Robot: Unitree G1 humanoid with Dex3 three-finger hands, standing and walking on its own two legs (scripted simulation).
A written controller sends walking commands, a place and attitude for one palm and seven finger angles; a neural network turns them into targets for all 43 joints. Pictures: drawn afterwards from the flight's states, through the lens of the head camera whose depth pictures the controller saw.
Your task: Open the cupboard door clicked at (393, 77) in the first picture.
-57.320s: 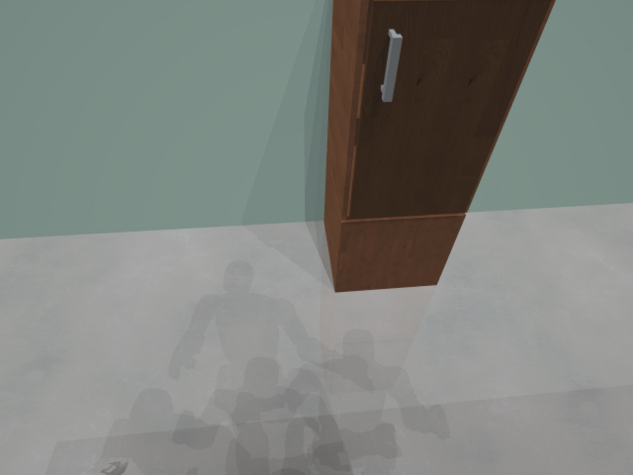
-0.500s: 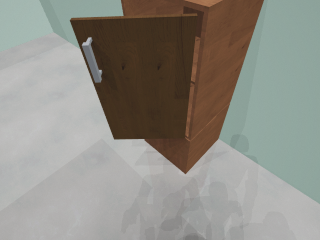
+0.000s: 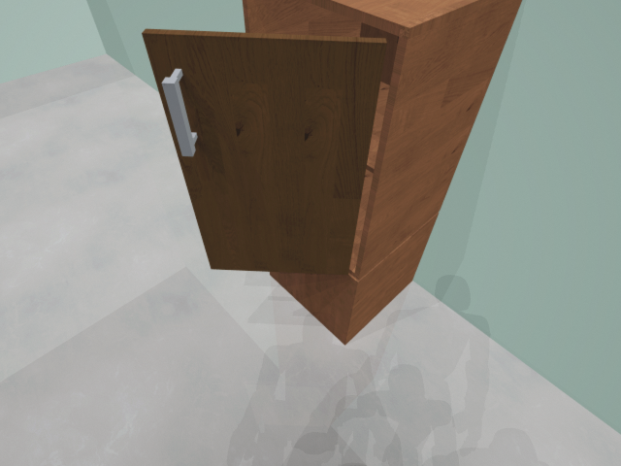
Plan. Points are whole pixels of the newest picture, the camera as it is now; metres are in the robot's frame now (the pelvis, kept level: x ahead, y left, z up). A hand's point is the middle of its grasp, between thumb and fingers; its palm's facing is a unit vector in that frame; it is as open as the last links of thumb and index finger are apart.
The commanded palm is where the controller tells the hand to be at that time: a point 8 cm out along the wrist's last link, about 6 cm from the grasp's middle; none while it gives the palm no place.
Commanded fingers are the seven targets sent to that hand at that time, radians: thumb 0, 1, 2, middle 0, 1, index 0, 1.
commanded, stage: shuffle to correct the standing spot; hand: left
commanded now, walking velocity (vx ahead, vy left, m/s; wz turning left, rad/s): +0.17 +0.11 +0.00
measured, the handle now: (183, 113) +0.61 +0.27 +0.14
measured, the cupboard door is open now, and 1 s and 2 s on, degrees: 44 44 44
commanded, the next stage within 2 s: come to a stop and stand still in 0.20 s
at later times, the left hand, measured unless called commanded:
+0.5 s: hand out of the picture +0.11 +0.21 -0.17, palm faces +0.08 -0.97 -0.23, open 7.3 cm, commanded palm none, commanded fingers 0.00 0.90 0.90 -0.20 -0.30 -0.20 -0.30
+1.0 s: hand out of the picture +0.11 +0.20 -0.16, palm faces +0.02 -0.96 -0.26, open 7.4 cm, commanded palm none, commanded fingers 0.00 0.90 0.90 -0.20 -0.30 -0.20 -0.30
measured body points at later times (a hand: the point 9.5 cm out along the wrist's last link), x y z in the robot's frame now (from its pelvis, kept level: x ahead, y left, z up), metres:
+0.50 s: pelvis +0.08 +0.02 +0.00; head +0.11 +0.02 +0.45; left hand +0.10 +0.26 -0.15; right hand +0.10 -0.20 -0.16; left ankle +0.07 +0.15 -0.68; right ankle +0.04 -0.06 -0.73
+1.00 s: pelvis +0.07 +0.02 +0.00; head +0.10 -0.01 +0.44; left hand +0.11 +0.25 -0.14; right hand +0.14 -0.22 -0.16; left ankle +0.12 +0.15 -0.72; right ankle +0.04 -0.09 -0.73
